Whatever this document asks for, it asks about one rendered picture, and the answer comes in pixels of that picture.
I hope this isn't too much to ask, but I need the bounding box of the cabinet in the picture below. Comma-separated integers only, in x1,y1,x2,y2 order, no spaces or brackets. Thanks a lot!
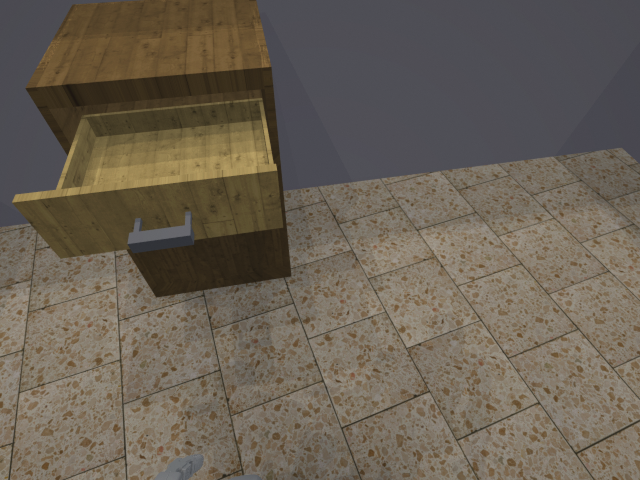
25,0,291,298

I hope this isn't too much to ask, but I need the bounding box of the handle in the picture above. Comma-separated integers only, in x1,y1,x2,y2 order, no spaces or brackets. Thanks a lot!
127,211,194,253

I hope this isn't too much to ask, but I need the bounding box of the robot left hand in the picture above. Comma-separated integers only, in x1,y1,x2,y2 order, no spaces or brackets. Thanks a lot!
154,454,204,480

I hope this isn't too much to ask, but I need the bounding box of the drawer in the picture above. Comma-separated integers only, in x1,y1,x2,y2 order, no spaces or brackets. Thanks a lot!
12,98,283,259

